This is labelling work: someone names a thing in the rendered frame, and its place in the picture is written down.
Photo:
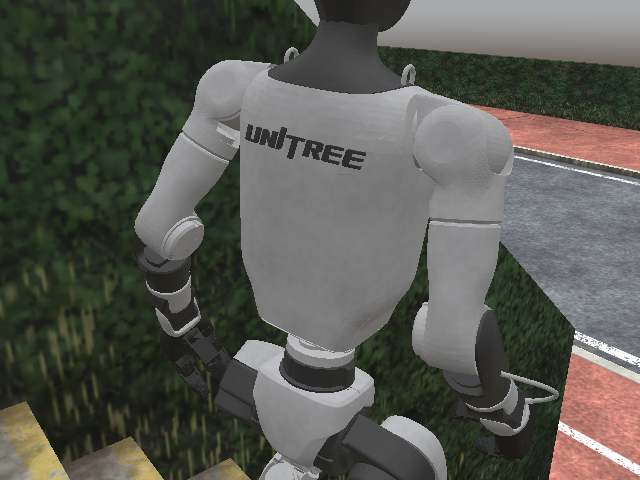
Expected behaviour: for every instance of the stairs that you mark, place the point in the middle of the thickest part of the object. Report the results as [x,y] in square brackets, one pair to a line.
[26,454]

